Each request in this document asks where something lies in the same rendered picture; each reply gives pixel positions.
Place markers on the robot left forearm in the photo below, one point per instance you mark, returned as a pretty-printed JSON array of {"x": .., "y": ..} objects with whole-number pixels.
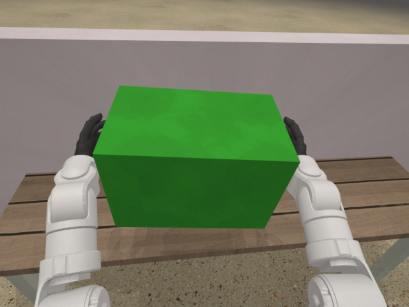
[{"x": 71, "y": 243}]

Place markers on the left robot hand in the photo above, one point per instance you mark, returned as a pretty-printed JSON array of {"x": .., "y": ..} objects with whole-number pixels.
[{"x": 89, "y": 136}]

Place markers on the table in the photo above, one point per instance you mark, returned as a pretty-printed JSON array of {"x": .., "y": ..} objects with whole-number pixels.
[{"x": 374, "y": 192}]

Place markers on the carton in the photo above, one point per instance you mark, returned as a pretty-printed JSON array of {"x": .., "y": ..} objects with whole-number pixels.
[{"x": 172, "y": 158}]

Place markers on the robot right forearm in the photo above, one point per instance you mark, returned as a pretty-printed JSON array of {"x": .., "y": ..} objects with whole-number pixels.
[{"x": 330, "y": 245}]

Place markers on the left robot upper arm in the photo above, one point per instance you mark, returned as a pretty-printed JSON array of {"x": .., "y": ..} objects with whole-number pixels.
[{"x": 88, "y": 296}]

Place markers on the right robot upper arm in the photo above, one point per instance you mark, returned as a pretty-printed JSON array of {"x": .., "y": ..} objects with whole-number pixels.
[{"x": 343, "y": 290}]

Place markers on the right robot hand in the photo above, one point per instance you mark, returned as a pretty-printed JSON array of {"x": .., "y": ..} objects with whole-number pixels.
[{"x": 295, "y": 136}]

